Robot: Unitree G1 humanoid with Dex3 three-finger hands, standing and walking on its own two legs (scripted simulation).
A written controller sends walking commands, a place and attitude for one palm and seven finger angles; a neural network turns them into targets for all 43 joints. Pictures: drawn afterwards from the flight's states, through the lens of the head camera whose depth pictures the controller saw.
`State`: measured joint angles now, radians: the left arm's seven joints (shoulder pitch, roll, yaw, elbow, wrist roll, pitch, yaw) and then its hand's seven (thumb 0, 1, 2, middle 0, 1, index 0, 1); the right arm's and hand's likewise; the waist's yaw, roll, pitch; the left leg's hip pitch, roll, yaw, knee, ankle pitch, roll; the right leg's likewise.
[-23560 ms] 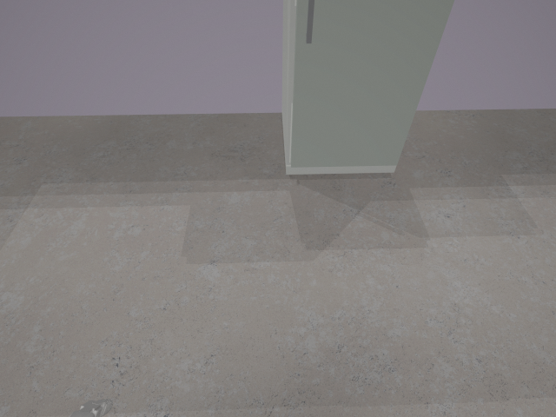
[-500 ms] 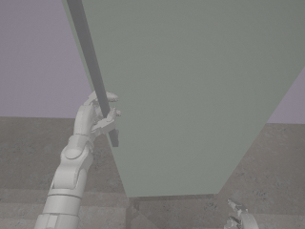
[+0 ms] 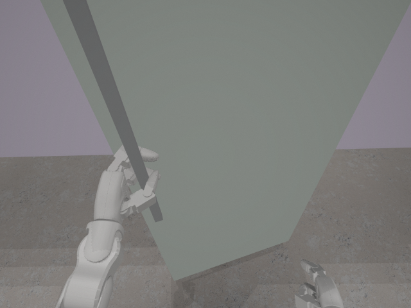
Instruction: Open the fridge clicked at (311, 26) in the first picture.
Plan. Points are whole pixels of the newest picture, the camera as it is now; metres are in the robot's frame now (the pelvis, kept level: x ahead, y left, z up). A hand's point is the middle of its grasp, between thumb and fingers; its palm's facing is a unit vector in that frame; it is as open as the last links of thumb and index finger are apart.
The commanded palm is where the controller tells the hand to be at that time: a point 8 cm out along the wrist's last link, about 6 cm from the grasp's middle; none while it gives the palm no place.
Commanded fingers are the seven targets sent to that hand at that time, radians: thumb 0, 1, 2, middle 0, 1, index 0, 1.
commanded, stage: walk backward, drawing the door open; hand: left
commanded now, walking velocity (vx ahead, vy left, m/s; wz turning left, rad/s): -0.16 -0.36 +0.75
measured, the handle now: (128, 135) +0.34 +0.13 +0.21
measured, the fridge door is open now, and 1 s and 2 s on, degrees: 18 45 75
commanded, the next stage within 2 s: stop walking and hold the door back in 1.70 s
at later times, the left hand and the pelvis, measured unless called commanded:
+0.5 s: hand (192, 261) +0.17 +0.02 +0.12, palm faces +0.12 -0.98 -0.15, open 6.1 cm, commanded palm +0.14 +0.07 +0.12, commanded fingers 0.00 0.90 0.90 -0.45 -1.40 -0.45 -1.40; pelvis -0.08 -0.11 -0.02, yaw +15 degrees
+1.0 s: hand out of the picture +0.12 -0.06 +0.12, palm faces +0.63 -0.75 -0.20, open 6.1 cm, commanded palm +0.06 -0.04 +0.12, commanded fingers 0.00 0.90 0.90 -0.45 -1.40 -0.45 -1.40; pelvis -0.03 -0.34 -0.02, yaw +40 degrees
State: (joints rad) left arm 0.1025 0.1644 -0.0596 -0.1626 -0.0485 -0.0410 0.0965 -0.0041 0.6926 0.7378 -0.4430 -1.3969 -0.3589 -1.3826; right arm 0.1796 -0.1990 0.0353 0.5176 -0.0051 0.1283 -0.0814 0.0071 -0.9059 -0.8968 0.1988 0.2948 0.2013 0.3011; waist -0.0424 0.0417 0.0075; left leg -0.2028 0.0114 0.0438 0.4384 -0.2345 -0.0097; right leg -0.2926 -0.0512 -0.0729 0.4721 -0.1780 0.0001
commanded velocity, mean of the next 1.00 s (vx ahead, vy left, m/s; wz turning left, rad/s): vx -0.16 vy -0.39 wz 0.75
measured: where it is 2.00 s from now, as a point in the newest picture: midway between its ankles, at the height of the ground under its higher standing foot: outside the picture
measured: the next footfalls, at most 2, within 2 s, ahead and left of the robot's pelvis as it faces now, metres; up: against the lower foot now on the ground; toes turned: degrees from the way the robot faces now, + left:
left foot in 0.46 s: -0.05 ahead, +0.03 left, +0.00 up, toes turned +20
right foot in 0.72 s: +0.02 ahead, -0.35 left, +0.00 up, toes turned +28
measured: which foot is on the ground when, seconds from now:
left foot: down 0.00-0.26, up 0.28-0.44, down 0.46-0.74, up 0.76-0.88, down 0.90-1.00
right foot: down 0.00-0.46, up 0.48-0.70, down 0.72-0.90, up 0.92-1.00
